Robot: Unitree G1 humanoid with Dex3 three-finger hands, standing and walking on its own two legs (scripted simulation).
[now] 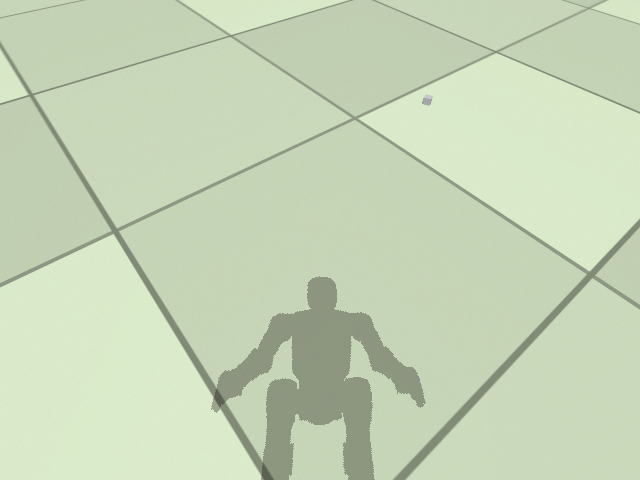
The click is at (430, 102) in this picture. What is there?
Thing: cube
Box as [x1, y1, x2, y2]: [423, 94, 432, 105]
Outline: 426,94 423,103 429,105 432,96
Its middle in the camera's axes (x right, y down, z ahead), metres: +0.66 -0.81 +2.31
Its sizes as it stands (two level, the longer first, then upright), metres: 0.042 0.042 0.042
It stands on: the floor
